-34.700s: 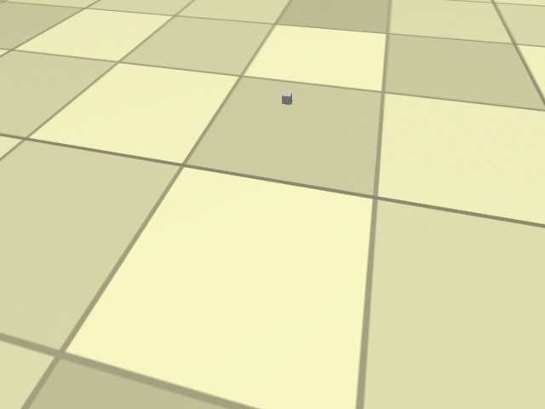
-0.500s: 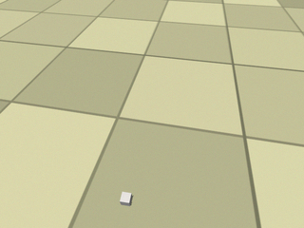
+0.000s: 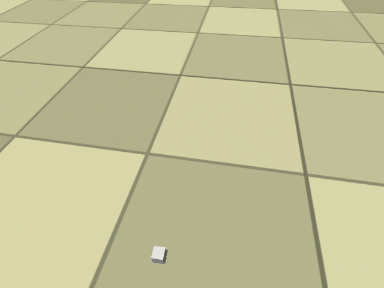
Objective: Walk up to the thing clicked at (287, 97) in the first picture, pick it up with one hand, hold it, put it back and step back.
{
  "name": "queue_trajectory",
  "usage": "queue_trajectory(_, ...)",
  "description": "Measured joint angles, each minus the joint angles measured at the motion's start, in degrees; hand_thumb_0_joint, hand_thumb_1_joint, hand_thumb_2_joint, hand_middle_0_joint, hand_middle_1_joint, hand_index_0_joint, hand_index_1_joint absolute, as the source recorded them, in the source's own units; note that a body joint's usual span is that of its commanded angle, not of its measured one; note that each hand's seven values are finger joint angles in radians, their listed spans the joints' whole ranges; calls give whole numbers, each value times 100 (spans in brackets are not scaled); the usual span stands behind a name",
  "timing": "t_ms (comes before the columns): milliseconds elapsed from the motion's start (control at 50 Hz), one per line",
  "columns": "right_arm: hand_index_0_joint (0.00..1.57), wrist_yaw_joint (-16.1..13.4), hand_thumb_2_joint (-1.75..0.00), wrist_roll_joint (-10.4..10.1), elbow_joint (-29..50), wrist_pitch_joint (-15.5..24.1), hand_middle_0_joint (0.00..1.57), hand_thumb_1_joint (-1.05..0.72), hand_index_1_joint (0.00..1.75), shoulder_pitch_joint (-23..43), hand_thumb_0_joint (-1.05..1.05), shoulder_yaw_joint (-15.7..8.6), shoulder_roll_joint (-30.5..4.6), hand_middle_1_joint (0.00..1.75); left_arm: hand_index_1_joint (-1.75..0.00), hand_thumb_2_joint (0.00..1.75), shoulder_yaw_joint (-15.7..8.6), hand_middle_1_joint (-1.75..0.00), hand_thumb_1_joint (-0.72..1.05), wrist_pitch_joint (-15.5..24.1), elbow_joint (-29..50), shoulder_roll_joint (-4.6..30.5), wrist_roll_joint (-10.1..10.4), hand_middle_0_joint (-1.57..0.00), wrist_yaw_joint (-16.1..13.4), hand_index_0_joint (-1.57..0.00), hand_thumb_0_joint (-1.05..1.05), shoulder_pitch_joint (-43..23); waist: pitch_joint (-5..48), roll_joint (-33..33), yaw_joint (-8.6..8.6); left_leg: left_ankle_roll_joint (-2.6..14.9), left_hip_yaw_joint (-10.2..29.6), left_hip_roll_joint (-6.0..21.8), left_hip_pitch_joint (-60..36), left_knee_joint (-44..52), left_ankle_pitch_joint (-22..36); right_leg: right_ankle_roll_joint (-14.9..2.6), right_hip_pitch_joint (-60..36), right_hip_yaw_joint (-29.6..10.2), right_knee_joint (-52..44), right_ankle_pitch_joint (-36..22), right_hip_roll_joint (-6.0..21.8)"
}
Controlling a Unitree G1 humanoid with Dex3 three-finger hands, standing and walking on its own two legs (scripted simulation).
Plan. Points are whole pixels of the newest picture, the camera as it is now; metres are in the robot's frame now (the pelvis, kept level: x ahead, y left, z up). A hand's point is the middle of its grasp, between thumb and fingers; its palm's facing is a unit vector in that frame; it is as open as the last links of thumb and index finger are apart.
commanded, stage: stand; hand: left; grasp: from above
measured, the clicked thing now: (159, 254) +0.46 +0.21 -0.75
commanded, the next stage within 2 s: step back in 1.54 s
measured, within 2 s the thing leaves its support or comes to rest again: neither
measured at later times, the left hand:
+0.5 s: hand out of the picture +0.07 +0.24 -0.16, palm faces +0.00 -0.94 -0.33, open 7.4 cm
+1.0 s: hand out of the picture +0.08 +0.24 -0.16, palm faces -0.01 -0.94 -0.34, open 7.4 cm
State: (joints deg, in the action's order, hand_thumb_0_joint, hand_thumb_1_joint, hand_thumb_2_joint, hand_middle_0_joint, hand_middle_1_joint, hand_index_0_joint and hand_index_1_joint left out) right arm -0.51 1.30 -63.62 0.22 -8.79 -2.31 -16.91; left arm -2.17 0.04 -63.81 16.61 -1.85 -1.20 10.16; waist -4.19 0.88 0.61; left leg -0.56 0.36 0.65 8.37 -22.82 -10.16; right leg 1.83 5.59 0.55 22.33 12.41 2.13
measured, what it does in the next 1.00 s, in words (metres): stands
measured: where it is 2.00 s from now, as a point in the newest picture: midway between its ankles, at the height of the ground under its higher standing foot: outside the picture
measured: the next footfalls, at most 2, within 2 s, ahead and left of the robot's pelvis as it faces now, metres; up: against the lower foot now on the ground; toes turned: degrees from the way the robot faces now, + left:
none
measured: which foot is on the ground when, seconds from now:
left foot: down 0.00-1.00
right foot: down 0.00-1.00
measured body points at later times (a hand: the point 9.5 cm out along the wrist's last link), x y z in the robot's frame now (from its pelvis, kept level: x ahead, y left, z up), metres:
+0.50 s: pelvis +0.01 +0.00 +0.00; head +0.01 -0.01 +0.45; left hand +0.07 +0.29 -0.13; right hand +0.07 -0.29 -0.14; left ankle +0.03 +0.12 -0.74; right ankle +0.00 -0.14 -0.74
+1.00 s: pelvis +0.01 -0.01 +0.00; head +0.02 -0.01 +0.45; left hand +0.08 +0.29 -0.13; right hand +0.08 -0.30 -0.14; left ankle +0.03 +0.12 -0.74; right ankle +0.00 -0.14 -0.74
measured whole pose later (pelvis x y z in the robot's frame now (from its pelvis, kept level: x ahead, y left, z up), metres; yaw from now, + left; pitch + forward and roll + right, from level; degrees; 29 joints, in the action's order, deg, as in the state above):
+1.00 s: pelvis +0.01 -0.01 +0.00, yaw -1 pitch -3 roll +0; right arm 0.1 0.8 -66.1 0.7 -6.3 -0.9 -18.6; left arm -1.4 0.4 -65.4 18.5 -1.1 -0.1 6.9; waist -3.9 0.5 0.0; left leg -1.1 -0.2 1.2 7.2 -19.2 -9.3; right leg 1.3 5.0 0.1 19.3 11.6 1.6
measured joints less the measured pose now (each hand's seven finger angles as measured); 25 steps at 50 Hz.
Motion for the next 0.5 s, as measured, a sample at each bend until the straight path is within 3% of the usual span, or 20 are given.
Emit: queue_trajectory(500, 20, 18, -90, -42, -181, 36, 21, -91, 30, 167, 1, 117, -79, 30, -30, 90, 31, -30, 90, 31, -147, 76, 60, -20, 60, -20, 1, -325, 1, -13, -49, -38, -40, 53, -128, 260, 82, -34, -103, -36, -257, -100, -51)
